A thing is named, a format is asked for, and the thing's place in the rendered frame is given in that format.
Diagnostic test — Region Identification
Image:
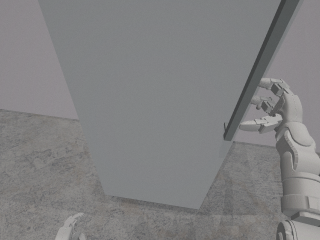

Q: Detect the right robot upper arm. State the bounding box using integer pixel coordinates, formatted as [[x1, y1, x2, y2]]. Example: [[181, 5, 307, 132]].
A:
[[276, 220, 320, 240]]

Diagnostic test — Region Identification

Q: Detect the handle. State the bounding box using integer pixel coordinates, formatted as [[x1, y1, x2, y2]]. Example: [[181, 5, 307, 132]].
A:
[[223, 0, 300, 141]]

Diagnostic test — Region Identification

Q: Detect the fridge door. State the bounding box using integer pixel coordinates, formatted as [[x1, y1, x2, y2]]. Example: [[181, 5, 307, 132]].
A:
[[38, 0, 304, 210]]

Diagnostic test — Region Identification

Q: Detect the robot right forearm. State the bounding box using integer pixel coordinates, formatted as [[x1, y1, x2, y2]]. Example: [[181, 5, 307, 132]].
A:
[[275, 122, 320, 227]]

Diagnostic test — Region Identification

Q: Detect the robot right hand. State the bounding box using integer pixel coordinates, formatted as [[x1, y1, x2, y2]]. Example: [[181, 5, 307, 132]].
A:
[[239, 78, 303, 134]]

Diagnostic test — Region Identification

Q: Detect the robot left hand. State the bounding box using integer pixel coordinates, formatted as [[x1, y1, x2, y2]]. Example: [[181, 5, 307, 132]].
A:
[[53, 212, 86, 240]]

